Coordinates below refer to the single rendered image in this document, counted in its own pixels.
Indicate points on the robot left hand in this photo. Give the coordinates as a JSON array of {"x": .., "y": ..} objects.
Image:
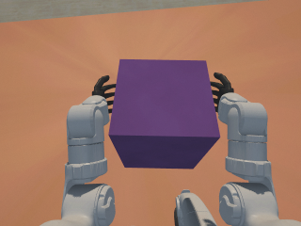
[{"x": 100, "y": 90}]

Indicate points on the robot right hand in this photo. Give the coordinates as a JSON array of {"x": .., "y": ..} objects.
[{"x": 224, "y": 88}]

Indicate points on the right robot shin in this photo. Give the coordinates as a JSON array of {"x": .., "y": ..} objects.
[{"x": 180, "y": 220}]

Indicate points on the carton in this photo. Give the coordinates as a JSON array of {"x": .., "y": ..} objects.
[{"x": 163, "y": 114}]

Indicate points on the robot left forearm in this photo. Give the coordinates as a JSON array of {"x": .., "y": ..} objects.
[{"x": 85, "y": 136}]

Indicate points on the robot left upper arm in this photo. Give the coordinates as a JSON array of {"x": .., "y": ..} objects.
[{"x": 87, "y": 205}]

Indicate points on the robot right forearm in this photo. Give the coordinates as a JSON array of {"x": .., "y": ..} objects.
[{"x": 247, "y": 135}]

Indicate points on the right robot thigh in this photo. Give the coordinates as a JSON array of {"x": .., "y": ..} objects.
[{"x": 193, "y": 210}]

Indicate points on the robot right upper arm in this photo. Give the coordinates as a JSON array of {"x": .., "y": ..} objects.
[{"x": 250, "y": 204}]

